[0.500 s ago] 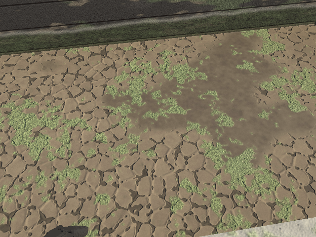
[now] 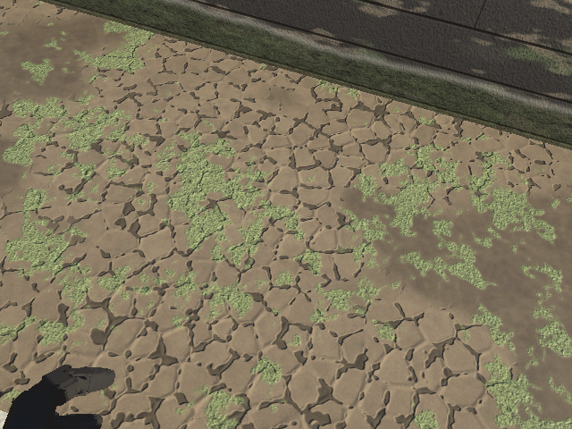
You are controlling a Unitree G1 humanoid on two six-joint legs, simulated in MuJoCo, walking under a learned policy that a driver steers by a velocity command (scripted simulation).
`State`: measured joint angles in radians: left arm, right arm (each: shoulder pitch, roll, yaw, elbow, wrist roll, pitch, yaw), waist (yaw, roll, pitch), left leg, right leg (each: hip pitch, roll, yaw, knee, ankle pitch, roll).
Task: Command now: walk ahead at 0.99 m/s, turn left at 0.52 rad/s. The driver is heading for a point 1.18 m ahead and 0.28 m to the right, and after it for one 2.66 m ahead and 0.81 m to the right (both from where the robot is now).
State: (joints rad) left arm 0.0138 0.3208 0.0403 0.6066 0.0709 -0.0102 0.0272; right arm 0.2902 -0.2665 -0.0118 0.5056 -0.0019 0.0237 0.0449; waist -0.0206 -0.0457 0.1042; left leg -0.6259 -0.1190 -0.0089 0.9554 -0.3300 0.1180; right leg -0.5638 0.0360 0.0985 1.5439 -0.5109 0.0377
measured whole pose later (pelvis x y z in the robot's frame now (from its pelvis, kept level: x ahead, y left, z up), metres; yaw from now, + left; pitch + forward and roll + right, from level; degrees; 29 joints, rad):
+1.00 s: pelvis +0.02 -0.03 +0.06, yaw -21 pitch -2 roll +1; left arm -0.09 0.20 -0.17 0.34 0.11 -0.01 -0.07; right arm 0.08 -0.29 0.14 0.46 -0.07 -0.01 0.04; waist -0.02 -0.01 0.01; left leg -0.26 0.00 0.15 0.49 -0.21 0.04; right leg -0.29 0.02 0.09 0.57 -0.24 0.00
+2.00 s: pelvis +0.01 -0.06 +0.05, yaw -11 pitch -1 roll -1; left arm 0.02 0.29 -0.12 0.39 0.07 0.03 -0.05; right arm -0.06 -0.24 0.16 0.38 -0.11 -0.03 0.08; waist -0.02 0.01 -0.02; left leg -0.33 0.02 0.01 0.55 -0.20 -0.01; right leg -0.26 0.02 -0.07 0.55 -0.27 -0.04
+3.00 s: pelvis +0.01 -0.05 +0.04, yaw +2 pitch +1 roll -1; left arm 0.06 0.33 0.02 0.60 0.06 0.06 0.00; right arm 0.31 -0.27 0.01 0.48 -0.02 0.12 -0.01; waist -0.05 -0.04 0.05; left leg -0.49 -0.12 -0.19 0.69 -0.21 0.02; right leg -0.47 0.09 0.05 1.12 -0.52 0.02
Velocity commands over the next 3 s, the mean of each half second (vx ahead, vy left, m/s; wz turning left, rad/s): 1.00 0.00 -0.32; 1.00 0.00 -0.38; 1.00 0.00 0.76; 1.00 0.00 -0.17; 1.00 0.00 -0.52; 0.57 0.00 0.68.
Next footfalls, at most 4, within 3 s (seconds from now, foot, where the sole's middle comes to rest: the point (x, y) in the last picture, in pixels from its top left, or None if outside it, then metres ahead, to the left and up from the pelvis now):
0.20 right None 0.05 -0.16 -0.71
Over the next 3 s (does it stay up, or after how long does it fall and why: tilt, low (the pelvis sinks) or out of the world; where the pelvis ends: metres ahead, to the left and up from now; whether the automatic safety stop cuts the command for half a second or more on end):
stays up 0.01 -0.05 0.04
